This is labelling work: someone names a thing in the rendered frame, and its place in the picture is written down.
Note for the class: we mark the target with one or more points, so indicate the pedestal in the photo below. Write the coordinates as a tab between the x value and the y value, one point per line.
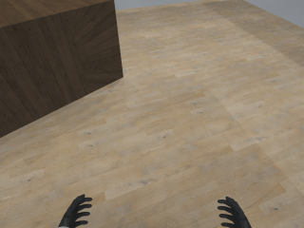
53	53

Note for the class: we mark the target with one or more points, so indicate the left robot hand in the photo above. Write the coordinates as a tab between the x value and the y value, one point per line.
71	214

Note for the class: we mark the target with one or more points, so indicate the right robot hand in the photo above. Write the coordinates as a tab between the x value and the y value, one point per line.
238	218

